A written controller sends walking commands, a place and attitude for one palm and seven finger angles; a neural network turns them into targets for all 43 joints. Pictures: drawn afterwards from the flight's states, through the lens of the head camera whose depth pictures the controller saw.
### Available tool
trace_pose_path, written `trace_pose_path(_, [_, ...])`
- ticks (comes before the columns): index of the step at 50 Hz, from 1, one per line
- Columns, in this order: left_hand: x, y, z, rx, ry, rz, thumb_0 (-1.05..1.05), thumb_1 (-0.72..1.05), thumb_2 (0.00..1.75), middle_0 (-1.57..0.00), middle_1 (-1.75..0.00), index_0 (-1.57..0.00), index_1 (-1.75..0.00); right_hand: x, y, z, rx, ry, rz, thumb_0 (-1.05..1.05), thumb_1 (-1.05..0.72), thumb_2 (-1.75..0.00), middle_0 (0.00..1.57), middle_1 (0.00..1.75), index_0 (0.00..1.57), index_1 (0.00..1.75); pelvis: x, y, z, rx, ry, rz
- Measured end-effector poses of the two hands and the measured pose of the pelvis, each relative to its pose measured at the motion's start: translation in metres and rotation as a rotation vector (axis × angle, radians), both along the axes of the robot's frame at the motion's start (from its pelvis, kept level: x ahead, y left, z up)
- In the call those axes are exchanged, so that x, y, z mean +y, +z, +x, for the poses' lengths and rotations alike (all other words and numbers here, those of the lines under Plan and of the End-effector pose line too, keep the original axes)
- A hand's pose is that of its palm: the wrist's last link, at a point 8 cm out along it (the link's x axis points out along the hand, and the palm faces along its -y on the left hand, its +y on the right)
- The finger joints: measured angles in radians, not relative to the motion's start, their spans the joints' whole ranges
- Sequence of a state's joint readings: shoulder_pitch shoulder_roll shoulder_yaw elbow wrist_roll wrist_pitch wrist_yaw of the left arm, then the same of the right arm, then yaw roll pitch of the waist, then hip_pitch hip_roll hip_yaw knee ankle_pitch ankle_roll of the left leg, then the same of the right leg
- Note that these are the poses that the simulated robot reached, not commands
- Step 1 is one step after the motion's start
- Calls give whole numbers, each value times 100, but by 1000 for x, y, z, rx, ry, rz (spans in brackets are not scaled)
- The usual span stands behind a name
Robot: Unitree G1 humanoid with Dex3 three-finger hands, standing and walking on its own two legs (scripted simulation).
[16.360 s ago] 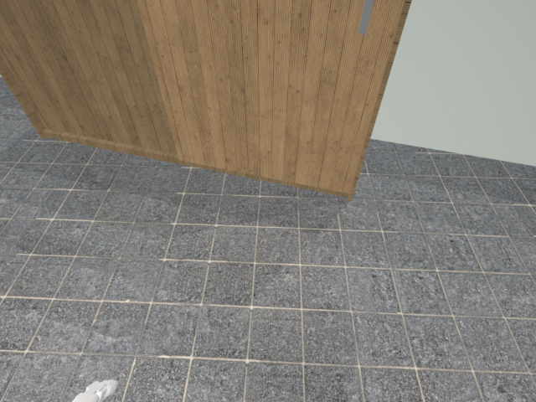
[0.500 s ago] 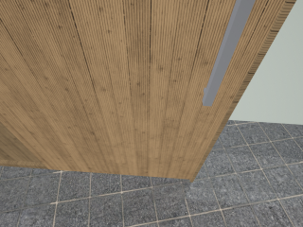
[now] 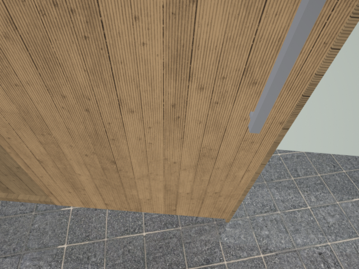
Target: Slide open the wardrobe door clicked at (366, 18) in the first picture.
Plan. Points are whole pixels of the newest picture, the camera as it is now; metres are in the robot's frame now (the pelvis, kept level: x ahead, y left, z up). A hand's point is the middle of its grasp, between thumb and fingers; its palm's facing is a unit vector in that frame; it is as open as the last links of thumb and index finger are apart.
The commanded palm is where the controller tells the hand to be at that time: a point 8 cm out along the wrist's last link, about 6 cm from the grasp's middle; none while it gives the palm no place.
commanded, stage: look again from close up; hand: right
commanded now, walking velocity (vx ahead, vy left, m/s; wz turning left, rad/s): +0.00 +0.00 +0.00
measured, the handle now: (276, 69) +0.47 -0.16 +0.23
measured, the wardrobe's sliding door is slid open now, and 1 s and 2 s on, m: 0.00 0.00 0.00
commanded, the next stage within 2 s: raise the hand with hooked fingers in 0.68 s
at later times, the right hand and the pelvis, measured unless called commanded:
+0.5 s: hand out of the picture +0.00 -0.16 -0.17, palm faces +0.03 +0.98 -0.20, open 7.4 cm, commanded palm none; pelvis +0.00 +0.01 +0.00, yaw +0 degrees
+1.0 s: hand (280, 237) +0.20 -0.19 +0.02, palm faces +0.23 +0.97 -0.10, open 7.6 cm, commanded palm +0.11 -0.23 -0.03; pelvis -0.01 +0.00 -0.01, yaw -2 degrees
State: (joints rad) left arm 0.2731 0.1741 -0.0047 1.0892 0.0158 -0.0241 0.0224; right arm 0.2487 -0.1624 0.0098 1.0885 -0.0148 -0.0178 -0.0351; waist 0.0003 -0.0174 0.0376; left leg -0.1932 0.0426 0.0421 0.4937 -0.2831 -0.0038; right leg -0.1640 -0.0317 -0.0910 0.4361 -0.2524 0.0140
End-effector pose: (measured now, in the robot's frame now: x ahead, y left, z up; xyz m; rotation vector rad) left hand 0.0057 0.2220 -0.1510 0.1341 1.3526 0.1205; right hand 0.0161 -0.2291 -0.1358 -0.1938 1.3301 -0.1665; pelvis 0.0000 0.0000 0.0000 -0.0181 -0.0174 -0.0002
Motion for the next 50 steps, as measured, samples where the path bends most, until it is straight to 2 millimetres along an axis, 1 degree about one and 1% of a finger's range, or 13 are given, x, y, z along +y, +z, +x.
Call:
trace_pose_path(5, [8, 3, 3, 5, -6, 12, 0, 91, 90, -20, -30, -20, -29, 8, -2, -9, 26, -9, 16, 1, -91, -89, 20, 30, 20, 30, 6, 1, 0, 1, -2, 3])
trace_pose_path(10, [11, 4, 6, 10, -8, 14, 0, 91, 90, -20, -30, -20, -29, 16, -4, -17, 47, -17, 29, 1, -91, -89, 20, 30, 20, 30, 10, 1, 1, 1, -3, 6])
trace_pose_path(17, [13, 5, 5, 19, -7, 15, 0, 91, 90, -20, -30, -20, -29, 21, -5, -21, 56, -24, 38, 1, -90, -89, 20, 30, 20, 30, 13, 2, 1, 0, -4, 8])
trace_pose_path(28, [10, 6, -3, 38, -1, 14, 0, 91, 90, -20, -30, -20, -29, 19, -6, -17, 41, -26, 38, 1, -90, -89, 20, 30, 20, 30, 13, 3, 1, -2, -6, 10])
trace_pose_path(40, [3, 6, -11, 50, 7, 10, 0, 91, 90, -20, -30, -20, -29, 13, -6, -16, 33, -23, 31, 1, -90, -89, 20, 30, 20, 30, 8, 2, -2, 2, -3, 16])
trace_pose_path(41, [5, 7, -8, 22, 10, 20, 1, 92, 90, -20, -30, -20, -29, 9, -1, -8, -13, -72, 28, 1, -91, -89, 20, 30, 20, 30, 7, 1, -4, 1, -1, 21])
trace_pose_path(42, [7, 10, -2, -40, 7, 39, 1, 92, 90, -20, -30, -20, -30, 3, 12, 7, -127, -102, 13, 2, -92, -89, 21, 30, 20, 30, 6, 1, -4, -3, 2, 18])
trace_pose_path(44, [13, 15, 16, -182, 3, 69, 1, 92, 90, -20, -30, -20, -30, -11, 50, 47, -414, -115, -52, 3, -92, -89, 21, 31, 20, 31, 3, -1, -5, -1, -9, 14])
trace_pose_path(45, [15, 17, 27, -252, 6, 77, 1, 92, 90, -20, -30, -20, -30, -14, 71, 67, -542, -119, -68, 3, -92, -88, 21, 32, 20, 31, 1, -2, -6, -2, -18, 13])
trace_pose_path(48, [22, 29, 68, -469, -6, 97, 1, 92, 90, -20, -30, -20, -30, -13, 133, 124, -924, -69, -62, 3, -88, -87, 21, 34, 20, 33, -3, -6, -10, 10, -38, 12])
trace_pose_path(50, [25, 41, 97, -606, -20, 107, 1, 91, 90, -20, -30, -20, -29, -6, 164, 152, -1145, -6, -21, 3, -84, -86, 20, 36, 20, 35, -4, -12, -14, 37, -35, 9])
